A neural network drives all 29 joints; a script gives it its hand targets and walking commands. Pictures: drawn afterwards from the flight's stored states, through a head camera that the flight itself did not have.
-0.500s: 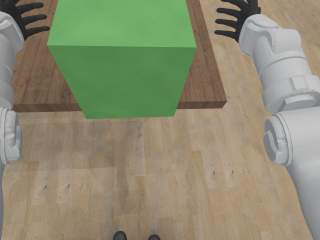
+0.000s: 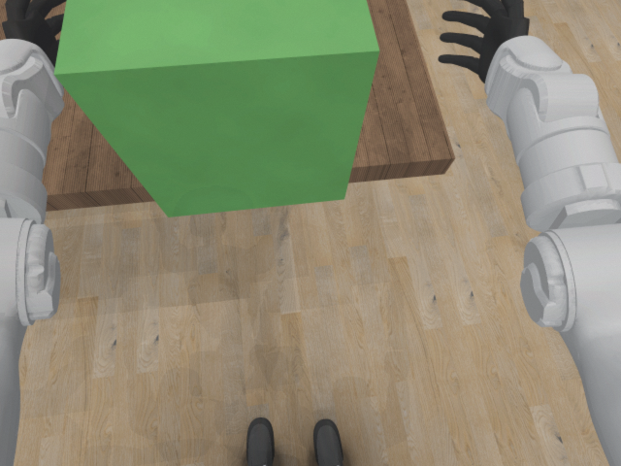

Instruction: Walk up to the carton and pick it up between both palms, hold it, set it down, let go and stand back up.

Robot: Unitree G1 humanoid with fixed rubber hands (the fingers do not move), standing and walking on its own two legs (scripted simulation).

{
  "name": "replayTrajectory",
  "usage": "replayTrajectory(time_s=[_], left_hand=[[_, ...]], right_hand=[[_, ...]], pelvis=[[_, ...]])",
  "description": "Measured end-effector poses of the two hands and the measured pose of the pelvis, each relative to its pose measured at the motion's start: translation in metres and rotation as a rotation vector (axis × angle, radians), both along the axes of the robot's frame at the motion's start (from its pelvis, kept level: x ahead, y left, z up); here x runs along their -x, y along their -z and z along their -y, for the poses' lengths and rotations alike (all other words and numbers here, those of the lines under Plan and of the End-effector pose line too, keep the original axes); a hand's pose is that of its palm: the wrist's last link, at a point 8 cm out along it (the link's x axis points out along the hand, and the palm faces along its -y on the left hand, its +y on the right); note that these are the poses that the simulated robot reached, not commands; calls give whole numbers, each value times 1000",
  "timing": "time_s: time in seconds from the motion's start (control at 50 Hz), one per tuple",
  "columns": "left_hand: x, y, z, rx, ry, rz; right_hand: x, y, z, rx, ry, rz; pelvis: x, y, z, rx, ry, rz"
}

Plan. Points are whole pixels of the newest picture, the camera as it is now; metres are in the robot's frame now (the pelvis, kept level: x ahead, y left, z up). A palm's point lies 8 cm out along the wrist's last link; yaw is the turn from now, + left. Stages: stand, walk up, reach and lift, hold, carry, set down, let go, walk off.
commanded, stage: reach and lift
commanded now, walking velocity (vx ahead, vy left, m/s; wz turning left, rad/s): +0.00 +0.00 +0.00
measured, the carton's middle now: (238, 61) +0.60 +0.06 +0.07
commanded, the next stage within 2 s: none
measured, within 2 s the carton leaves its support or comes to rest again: neither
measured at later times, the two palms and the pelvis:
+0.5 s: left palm (31, 50) +0.55 +0.25 +0.14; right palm (498, 30) +0.54 -0.21 +0.16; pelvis -0.01 +0.02 +0.01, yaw +1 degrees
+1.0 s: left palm (100, 77) +0.58 +0.22 +0.08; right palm (408, 68) +0.59 -0.15 +0.07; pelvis +0.05 +0.03 +0.00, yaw +3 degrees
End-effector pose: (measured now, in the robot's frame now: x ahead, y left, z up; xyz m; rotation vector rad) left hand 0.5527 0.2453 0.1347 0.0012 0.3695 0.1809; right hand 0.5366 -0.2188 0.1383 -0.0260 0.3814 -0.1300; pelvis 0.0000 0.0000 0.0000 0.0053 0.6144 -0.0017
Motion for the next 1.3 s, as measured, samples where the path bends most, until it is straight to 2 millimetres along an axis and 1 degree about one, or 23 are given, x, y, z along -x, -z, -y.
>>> replayTrajectory(time_s=[0.06, 0.12, 0.3, 0.38, 0.46, 0.54, 0.6, 0.68, 0.74, 0.8, 0.84, 0.88, 0.96, 1.0, 1.04, 1.06, 1.1, 1.12, 1.14, 1.2, 1.3], left_hand=[[-1, -1, 3, 0, 5, 6], [-2, -3, 5, -1, 11, 12], [-2, -6, 5, -30, 28, 6], [-1, -8, 1, -51, 35, 12], [-1, -7, -4, -67, 38, 13], [-3, 1, -5, -85, 49, 1], [-4, 11, -1, -87, 68, -16], [-5, 32, 15, -66, 105, -46], [-6, 36, 18, -67, 73, -21], [-8, 40, 17, -63, 53, -32], [-11, 43, 17, -58, 40, -42], [-16, 47, 19, -57, 40, -41], [-25, 54, 24, -69, 38, -15], [-29, 60, 26, -50, 33, -6], [-32, 70, 28, -27, 24, -17], [-34, 74, 28, -13, 14, -15], [-36, 80, 29, 1, 13, 6], [-36, 82, 28, -4, 7, 21], [-36, 85, 27, -5, 16, 28], [-37, 89, 28, -14, 18, 53], [-32, 94, 29, 6, 25, 65]], right_hand=[[3, 3, 5, 13, -2, -3], [5, 0, 6, 22, -9, 6], [1, -23, -4, 21, -14, 25], [-1, -27, -6, 19, -8, 13], [-3, -25, -9, 25, -6, -7], [-7, -16, -16, 27, -17, -33], [-11, -5, -27, 23, -39, -56], [-17, 18, -53, 3, -88, -79], [-19, 38, -78, -21, -117, -97], [-22, 58, -91, -25, -110, -130], [-25, 67, -92, -17, -95, -140], [-30, 72, -88, -11, -74, -127], [-43, 71, -73, -6, -36, -54], [-50, 69, -69, 5, -34, -20], [-53, 71, -72, 22, -55, -8], [-54, 73, -78, 28, -73, -9], [-54, 80, -96, 22, -111, 2], [-54, 82, -99, 14, -84, 21], [-54, 83, -97, -15, -72, 31], [-57, 89, -97, -29, -68, 43], [-53, 90, -97, 17, -77, 81]], pelvis=[[5, 0, -2, 0, 10, 10], [9, -1, -5, 0, 17, 18], [19, -2, -12, 5, 10, 55], [20, -4, -15, 8, -2, 71], [17, -5, -17, 9, -12, 83], [10, -6, -19, 8, -21, 86], [2, -6, -21, 7, -21, 85], [-9, -7, -24, 8, -23, 88], [-19, -7, -25, 7, -23, 84], [-28, -7, -27, 6, -35, 68], [-34, -6, -28, 6, -47, 47], [-40, -5, -28, 5, -59, 22], [-48, -2, -29, 0, -68, -31], [-51, -1, -29, -1, -51, -53], [-53, 0, -29, 5, -15, -65], [-55, 1, -29, 9, -5, -72], [-60, 2, -29, 7, -4, -96], [-62, 2, -29, 10, -8, -111], [-64, 1, -29, 11, -11, -128], [-65, 3, -29, 3, 8, -147], [-70, 5, -33, 1, 23, -132]])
